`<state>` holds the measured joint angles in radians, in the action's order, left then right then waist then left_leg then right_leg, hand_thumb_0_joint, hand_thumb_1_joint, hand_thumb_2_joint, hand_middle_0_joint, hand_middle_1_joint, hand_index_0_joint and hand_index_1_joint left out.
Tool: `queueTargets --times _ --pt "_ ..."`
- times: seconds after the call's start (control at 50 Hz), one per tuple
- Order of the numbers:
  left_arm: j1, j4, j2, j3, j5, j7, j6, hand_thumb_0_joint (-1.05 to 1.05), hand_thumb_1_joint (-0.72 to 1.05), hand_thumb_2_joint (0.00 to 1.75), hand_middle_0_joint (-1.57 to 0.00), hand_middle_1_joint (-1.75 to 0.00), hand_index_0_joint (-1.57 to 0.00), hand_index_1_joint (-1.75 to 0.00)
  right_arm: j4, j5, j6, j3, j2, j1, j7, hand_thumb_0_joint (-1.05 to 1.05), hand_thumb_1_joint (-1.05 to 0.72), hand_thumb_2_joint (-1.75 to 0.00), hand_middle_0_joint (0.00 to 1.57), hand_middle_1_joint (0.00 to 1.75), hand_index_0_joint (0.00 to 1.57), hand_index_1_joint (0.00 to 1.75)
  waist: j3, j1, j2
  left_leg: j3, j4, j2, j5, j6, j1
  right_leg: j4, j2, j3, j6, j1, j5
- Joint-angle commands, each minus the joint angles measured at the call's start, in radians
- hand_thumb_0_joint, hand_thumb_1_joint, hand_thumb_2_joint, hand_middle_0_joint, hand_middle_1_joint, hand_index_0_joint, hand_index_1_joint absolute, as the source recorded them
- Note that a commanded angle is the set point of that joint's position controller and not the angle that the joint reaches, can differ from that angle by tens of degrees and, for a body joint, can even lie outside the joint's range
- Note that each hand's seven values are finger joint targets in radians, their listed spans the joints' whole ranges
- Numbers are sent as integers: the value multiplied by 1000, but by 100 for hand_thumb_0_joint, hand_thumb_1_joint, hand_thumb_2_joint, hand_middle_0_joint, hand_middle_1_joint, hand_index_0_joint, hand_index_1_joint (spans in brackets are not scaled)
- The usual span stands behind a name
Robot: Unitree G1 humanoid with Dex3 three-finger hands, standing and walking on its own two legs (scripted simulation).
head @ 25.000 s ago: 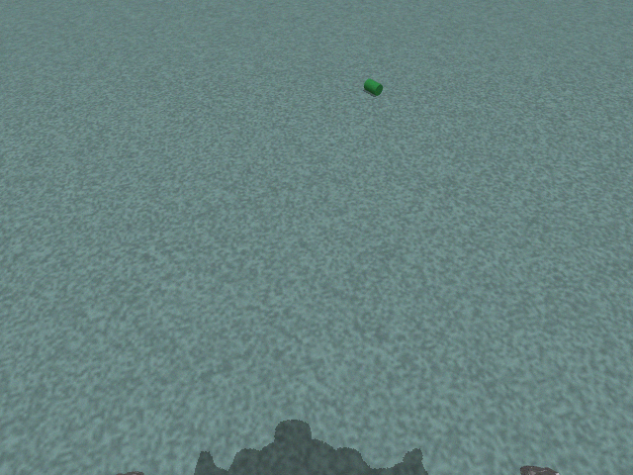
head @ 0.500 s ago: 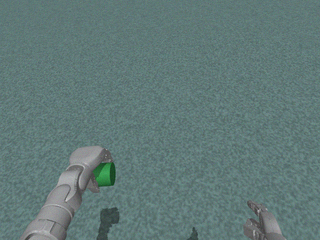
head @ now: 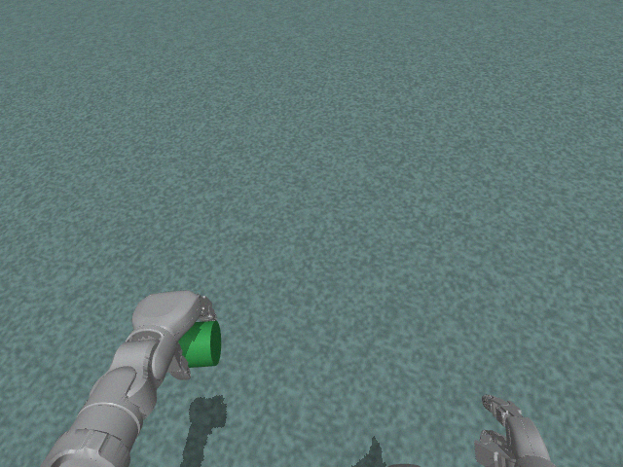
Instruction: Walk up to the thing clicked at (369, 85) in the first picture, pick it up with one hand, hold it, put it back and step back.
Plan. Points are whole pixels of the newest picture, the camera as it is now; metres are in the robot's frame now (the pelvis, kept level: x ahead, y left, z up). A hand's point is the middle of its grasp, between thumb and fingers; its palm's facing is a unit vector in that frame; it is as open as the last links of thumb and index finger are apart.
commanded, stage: crouch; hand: left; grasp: from above
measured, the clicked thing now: (186, 345) +0.30 +0.22 -0.09
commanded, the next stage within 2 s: lower in 1.64 s
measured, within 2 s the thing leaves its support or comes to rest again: neither
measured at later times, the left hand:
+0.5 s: hand (210, 365) +0.33 +0.24 -0.28, palm faces -0.41 +0.02 -0.91, open 9.3 cm
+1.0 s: hand (226, 378) +0.36 +0.25 -0.48, palm faces -0.43 -0.01 -0.90, open 9.4 cm
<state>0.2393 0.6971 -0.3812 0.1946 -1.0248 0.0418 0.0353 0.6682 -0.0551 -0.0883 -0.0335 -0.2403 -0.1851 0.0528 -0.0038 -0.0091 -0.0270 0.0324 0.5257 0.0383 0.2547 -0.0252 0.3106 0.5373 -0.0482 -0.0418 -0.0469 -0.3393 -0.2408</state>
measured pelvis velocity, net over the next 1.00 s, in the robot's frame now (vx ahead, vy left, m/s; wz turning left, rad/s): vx -0.06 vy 0.00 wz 0.00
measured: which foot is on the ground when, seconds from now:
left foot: down 0.00-1.00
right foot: down 0.00-1.00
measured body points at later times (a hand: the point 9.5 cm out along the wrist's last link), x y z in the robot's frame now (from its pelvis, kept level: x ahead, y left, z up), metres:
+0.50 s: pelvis -0.04 +0.01 -0.16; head +0.10 +0.02 +0.27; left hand +0.35 +0.23 -0.23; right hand +0.02 -0.28 -0.28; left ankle +0.01 +0.14 -0.73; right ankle +0.02 -0.15 -0.73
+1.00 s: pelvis -0.06 +0.00 -0.32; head +0.15 +0.04 +0.07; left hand +0.38 +0.25 -0.43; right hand +0.02 -0.27 -0.44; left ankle +0.01 +0.14 -0.73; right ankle +0.02 -0.15 -0.73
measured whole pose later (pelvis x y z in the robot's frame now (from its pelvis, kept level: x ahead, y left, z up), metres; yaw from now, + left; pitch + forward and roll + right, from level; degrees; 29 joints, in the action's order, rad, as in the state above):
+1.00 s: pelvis -0.06 +0.00 -0.32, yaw +0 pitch +37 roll -4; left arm 0.76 1.23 -0.53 -0.02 -1.22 0.39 0.12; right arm 0.74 0.10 0.06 -0.04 -0.24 -0.15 -0.06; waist -0.17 -0.17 -0.02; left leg -0.11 2.03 0.01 0.68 -0.04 1.99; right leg 1.97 -0.03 -0.02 -0.07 -1.96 -0.66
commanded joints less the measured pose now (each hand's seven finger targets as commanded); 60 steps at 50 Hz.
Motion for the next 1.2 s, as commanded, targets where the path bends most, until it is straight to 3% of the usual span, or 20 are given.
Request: queueTargets --times 0.0,0.08,0.16,0.2,0.3,0.42,0.52,0.56,0.62,0.72,0.8,0.84,0.86,0.92,0.96,0.98,1.02,1.04,1.06,1.18 --pt "343 -66 -178 -89 -44 125 27 0 87 59 -132 -26 -127 -32 -93 19 30 -59 -136 28 -6 0 -89 -90 20 30 20 30 -229 -19 42 12 11 -57 -141 26 -28 -23 58 46 48 -22 104" --pt "409 40 -135 -72 -89 213 35 0 89 65 -134 -29 -128 -35 -50 38 32 -80 -146 -25 -24 0 -90 -90 20 30 20 30 -300 -52 40 11 159 -54 -137 23 83 111 55 42 47 -148 117" --pt "461 177 -116 -70 -142 293 45 0 91 64 -136 -30 -130 -35 -33 57 44 -95 -153 -69 -38 0 -90 -90 20 30 20 30 -355 -63 15 0 344 -47 -94 16 273 283 57 51 59 -345 74" --pt "487 206 -136 -96 -153 335 43 0 92 61 -135 -30 -130 -35 -35 63 50 -105 -162 -77 -40 0 -90 -90 20 30 20 30 -420 -50 -18 -2 421 -44 -69 14 343 364 59 55 63 -421 44" --pt "568 293 -173 -128 -166 394 27 0 89 60 -133 -30 -129 -35 -8 84 73 -107 -167 -96 -31 0 -90 -90 20 30 20 30 -528 -70 -30 -16 600 -41 -8 27 560 546 62 68 65 -605 -15" --pt "624 297 -219 -168 -154 405 24 0 85 64 -129 -34 -125 -38 -2 105 100 -121 -187 -109 -23 0 -90 -90 20 30 20 30 -685 -84 -69 -45 769 -37 98 32 743 748 58 81 68 -804 -105" --pt "704 309 -268 -188 -159 396 32 0 80 69 -126 -37 -121 -42 -1 113 112 -115 -190 -113 -22 0 -90 -90 20 30 20 30 -704 -113 -64 -60 866 -37 243 30 882 855 55 94 73 -958 -228" --pt "696 349 -251 -184 -151 392 33 0 81 67 -124 -38 -121 -42 6 117 121 -108 -191 -112 -25 0 -90 -90 20 30 20 30 -687 -125 -63 -67 908 -39 291 30 941 897 51 96 74 -1034 -271" --pt "759 352 -272 -194 -154 389 47 0 84 65 -124 -37 -122 -40 24 127 138 -105 -200 -131 -35 0 -90 -90 20 30 20 30 -757 -146 -83 -81 996 -38 235 31 963 983 48 107 75 -1116 -224" --pt "795 356 -328 -223 -177 391 75 0 87 66 -125 -41 -124 -43 35 136 151 -97 -208 -137 -58 0 -90 -90 20 30 20 30 -789 -145 -135 -92 1077 -45 273 27 1029 1081 42 119 79 -1232 -262" --pt "846 328 -371 -251 -189 401 87 0 88 68 -126 -42 -125 -44 42 145 158 -90 -206 -152 -78 0 -90 -90 20 30 20 30 -847 -152 -171 -69 1162 -50 255 32 1073 1138 43 118 79 -1251 -238" --pt "805 392 -345 -234 -191 399 79 0 88 68 -126 -43 -125 -45 33 148 161 -83 -202 -143 -87 0 -90 -91 20 30 20 30 -833 -156 -163 -52 1203 -52 245 37 1105 1150 44 114 77 -1255 -224" --pt "866 335 -378 -253 -188 400 86 0 88 67 -125 -43 -124 -45 44 149 159 -86 -206 -152 -89 0 -90 -90 20 30 20 30 -861 -162 -162 -48 1226 -53 228 40 1135 1169 48 116 75 -1248 -205" --pt "855 343 -408 -275 -196 397 86 0 88 67 -125 -45 -124 -46 42 153 159 -84 -210 -163 -100 0 -90 -90 20 30 20 30 -878 -152 -171 -52 1260 -53 194 38 1140 1212 47 122 76 -1270 -183" --pt "847 372 -377 -256 -193 387 91 0 87 64 -123 -45 -123 -45 42 156 157 -83 -210 -164 -111 0 -90 -90 20 30 20 30 -845 -167 -174 -51 1284 -49 186 38 1162 1230 48 126 74 -1290 -174" --pt "855 371 -424 -276 -196 386 93 0 86 64 -123 -43 -122 -44 45 154 155 -87 -216 -161 -111 0 -90 -91 20 30 20 30 -852 -157 -160 -45 1299 -51 204 43 1190 1234 53 124 73 -1286 -183" --pt "852 397 -367 -246 -191 377 98 0 85 64 -122 -44 -122 -45 40 160 156 -80 -211 -158 -119 0 -90 -90 20 30 20 30 -823 -176 -182 -43 1322 -51 207 40 1222 1259 50 126 72 -1309 -182" --pt "876 359 -397 -259 -191 376 107 0 85 66 -122 -45 -121 -46 45 160 153 -84 -214 -162 -122 0 -90 -90 20 30 20 30 -842 -169 -179 -44 1332 -51 209 42 1226 1268 54 129 72 -1310 -182" --pt "826 426 -404 -268 -198 374 102 0 84 64 -121 -44 -121 -45 43 159 153 -84 -223 -163 -124 0 -90 -90 20 30 20 30 -829 -166 -162 -53 1337 -49 200 38 1211 1280 51 135 72 -1332 -185" --pt "848 445 -420 -278 -213 378 129 0 77 61 -116 -42 -116 -43 47 165 147 -79 -230 -169 -144 0 -90 -90 20 30 20 30 -788 -174 -177 -56 1383 -49 199 35 1258 1340 53 146 74 -1392 -186"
